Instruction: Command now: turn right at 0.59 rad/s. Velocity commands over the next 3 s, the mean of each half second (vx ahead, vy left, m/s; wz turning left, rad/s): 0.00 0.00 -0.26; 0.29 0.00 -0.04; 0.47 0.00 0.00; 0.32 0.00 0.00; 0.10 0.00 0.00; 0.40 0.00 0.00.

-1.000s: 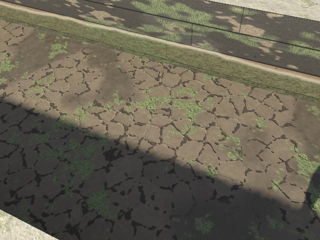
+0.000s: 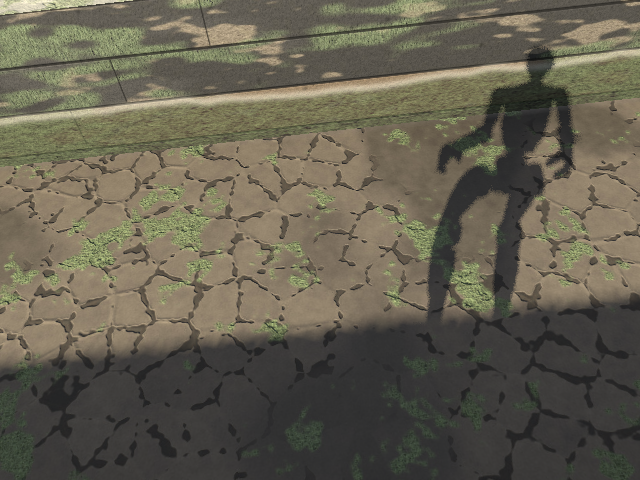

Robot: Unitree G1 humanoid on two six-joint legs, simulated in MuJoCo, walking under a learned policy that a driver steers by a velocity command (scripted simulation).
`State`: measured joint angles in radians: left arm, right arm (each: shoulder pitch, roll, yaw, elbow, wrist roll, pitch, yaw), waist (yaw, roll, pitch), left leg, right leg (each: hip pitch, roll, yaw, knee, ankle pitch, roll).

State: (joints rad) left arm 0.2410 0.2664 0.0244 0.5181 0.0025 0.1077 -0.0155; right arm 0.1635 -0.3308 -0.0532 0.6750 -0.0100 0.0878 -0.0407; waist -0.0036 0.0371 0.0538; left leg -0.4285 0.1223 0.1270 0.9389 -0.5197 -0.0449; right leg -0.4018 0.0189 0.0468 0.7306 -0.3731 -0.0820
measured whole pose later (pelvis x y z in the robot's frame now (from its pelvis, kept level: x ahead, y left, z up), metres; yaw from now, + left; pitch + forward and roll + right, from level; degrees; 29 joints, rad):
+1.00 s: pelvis +0.04 +0.05 +0.03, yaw -6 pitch +1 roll +0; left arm 0.07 0.24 -0.13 0.44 0.09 0.02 0.00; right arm 0.12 -0.25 0.12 0.53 -0.10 0.09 0.03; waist -0.03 0.00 0.01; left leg -0.12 -0.07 -0.05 0.36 -0.25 0.06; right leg -0.19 0.00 0.13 0.38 -0.20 0.05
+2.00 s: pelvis +0.03 +0.03 +0.04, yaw -6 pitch +1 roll +0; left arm 0.19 0.26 -0.11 0.59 0.05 0.04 -0.03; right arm 0.26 -0.27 0.10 0.58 -0.06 0.09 0.03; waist -0.01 -0.01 -0.02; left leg -0.07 -0.04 -0.07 0.27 -0.20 0.02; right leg -0.14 0.02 0.12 0.29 -0.15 0.02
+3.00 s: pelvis +0.03 +0.02 +0.04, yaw -5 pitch +0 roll +0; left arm 0.13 0.24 -0.14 0.51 0.09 0.02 -0.01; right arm 0.16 -0.25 0.14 0.53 -0.09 0.09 0.00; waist -0.01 0.00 -0.01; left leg -0.08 -0.03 -0.09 0.30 -0.22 0.01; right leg -0.15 0.03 0.12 0.31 -0.16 0.01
